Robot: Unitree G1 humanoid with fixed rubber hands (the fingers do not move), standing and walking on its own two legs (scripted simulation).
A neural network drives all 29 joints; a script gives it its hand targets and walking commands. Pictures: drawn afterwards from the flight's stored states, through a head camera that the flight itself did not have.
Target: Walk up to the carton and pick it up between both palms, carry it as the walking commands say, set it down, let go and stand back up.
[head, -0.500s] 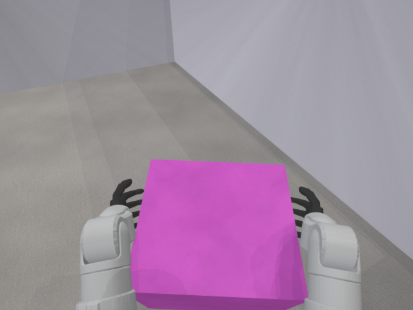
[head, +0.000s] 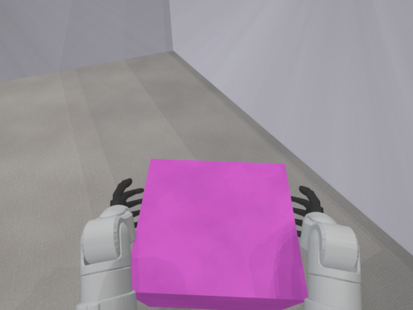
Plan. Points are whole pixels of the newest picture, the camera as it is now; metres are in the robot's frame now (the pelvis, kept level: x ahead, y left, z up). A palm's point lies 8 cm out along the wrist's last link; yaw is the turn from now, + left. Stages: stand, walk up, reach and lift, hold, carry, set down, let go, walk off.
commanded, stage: carry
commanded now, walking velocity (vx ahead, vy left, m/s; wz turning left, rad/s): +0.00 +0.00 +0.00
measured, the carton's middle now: (214, 237) +0.29 +0.01 -0.01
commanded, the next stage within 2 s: hold in 0.64 s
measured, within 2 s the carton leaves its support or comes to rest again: neither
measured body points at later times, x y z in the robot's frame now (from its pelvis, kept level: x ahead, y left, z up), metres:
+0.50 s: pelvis +0.00 +0.00 +0.00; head -0.04 +0.00 +0.45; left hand +0.28 +0.18 +0.08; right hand +0.28 -0.17 +0.07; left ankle +0.03 +0.11 -0.73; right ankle +0.01 -0.15 -0.73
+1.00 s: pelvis -0.02 -0.02 +0.00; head -0.06 -0.01 +0.45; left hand +0.28 +0.16 +0.05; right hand +0.28 -0.20 +0.04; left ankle +0.03 +0.11 -0.73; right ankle +0.01 -0.15 -0.73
